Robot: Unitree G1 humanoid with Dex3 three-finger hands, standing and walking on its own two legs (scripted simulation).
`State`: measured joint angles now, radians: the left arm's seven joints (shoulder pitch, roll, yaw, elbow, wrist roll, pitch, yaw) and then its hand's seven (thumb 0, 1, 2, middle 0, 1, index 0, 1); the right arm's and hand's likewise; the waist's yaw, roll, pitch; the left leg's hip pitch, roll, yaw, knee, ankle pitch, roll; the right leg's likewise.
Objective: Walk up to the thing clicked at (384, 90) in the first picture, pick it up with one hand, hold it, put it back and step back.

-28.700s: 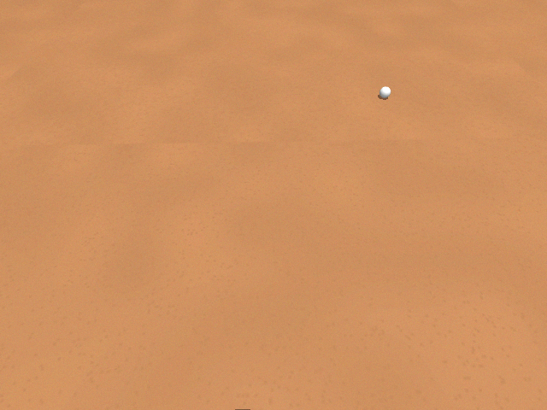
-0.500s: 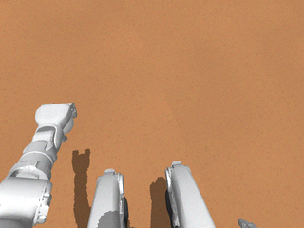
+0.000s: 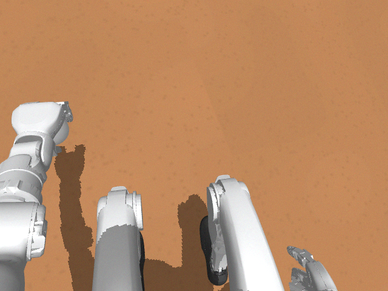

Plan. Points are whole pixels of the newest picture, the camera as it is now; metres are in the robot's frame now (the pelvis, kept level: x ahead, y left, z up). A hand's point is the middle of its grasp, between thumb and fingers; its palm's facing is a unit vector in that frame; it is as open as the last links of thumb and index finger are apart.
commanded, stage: crouch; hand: left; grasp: from above
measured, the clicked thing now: (50, 129) +0.46 +0.28 -0.17
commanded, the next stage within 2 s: lower in 0.58 s
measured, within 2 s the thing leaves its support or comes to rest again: neither
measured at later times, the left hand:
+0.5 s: hand (60, 139) +0.45 +0.28 -0.22, palm faces -0.46 -0.04 -0.89, open 9.0 cm
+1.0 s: hand (67, 142) +0.45 +0.28 -0.27, palm faces -0.47 -0.06 -0.88, open 9.0 cm
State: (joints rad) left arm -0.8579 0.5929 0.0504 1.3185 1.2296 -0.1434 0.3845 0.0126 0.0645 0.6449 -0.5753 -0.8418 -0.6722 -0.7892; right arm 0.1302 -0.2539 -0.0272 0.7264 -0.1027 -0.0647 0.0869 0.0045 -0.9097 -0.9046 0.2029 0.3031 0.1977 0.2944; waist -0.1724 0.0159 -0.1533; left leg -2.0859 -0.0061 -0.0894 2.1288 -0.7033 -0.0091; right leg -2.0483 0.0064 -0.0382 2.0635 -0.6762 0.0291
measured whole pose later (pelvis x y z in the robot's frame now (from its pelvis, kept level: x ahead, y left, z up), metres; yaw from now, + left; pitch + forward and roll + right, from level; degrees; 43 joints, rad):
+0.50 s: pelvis -0.01 +0.00 -0.06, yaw -1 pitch +36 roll -7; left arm -0.95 0.69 0.09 1.45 1.27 -0.20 0.40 0.01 0.06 0.59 -0.61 -0.80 -0.71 -0.75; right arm 0.17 -0.26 0.02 0.75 -0.13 -0.05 0.12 0.00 -0.91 -0.91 0.20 0.30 0.20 0.29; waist -0.22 0.01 -0.09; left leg -2.24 -0.01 -0.10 2.32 -0.70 0.00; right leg -2.20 0.02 -0.04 2.24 -0.67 0.04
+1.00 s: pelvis -0.01 +0.00 -0.09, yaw -3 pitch +34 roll -8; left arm -0.99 0.78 0.12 1.57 1.31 -0.26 0.45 0.00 0.05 0.58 -0.65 -0.77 -0.74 -0.73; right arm 0.14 -0.29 0.08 0.74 -0.16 -0.07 0.14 0.00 -0.91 -0.90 0.20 0.30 0.20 0.30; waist -0.25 -0.02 -0.03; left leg -2.32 -0.01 -0.14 2.43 -0.71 -0.02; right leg -2.27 0.02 -0.08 2.33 -0.67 0.04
